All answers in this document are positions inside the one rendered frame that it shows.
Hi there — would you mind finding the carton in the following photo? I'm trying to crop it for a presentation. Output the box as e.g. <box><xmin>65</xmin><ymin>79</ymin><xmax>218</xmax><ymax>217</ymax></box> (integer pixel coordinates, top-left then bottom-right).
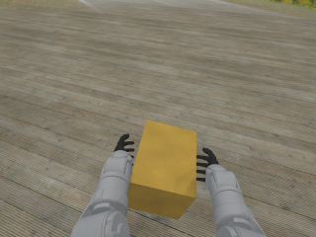
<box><xmin>127</xmin><ymin>119</ymin><xmax>197</xmax><ymax>220</ymax></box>

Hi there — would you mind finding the left robot upper arm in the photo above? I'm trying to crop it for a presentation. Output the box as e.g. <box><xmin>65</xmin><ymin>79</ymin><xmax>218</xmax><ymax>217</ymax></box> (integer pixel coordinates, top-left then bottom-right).
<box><xmin>71</xmin><ymin>209</ymin><xmax>130</xmax><ymax>237</ymax></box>

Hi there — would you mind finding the left robot forearm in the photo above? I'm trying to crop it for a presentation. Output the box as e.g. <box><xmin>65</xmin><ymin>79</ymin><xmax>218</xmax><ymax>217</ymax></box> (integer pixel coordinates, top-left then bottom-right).
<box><xmin>70</xmin><ymin>150</ymin><xmax>132</xmax><ymax>236</ymax></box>

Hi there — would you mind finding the left robot hand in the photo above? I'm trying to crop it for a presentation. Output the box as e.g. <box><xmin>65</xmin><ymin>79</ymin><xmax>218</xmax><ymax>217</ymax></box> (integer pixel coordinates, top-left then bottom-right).
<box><xmin>114</xmin><ymin>133</ymin><xmax>134</xmax><ymax>166</ymax></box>

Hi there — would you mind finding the right robot hand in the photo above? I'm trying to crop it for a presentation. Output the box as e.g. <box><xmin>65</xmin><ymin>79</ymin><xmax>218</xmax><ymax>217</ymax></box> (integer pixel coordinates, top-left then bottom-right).
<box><xmin>196</xmin><ymin>148</ymin><xmax>219</xmax><ymax>182</ymax></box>

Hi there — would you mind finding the right robot forearm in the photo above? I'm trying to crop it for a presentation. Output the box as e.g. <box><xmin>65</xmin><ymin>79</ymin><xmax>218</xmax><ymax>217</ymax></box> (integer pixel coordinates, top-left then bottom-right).
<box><xmin>205</xmin><ymin>164</ymin><xmax>267</xmax><ymax>237</ymax></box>

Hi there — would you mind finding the right robot upper arm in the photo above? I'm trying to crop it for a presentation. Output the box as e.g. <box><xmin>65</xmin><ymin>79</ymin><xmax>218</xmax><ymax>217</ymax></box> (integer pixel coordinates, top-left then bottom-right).
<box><xmin>215</xmin><ymin>224</ymin><xmax>266</xmax><ymax>237</ymax></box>

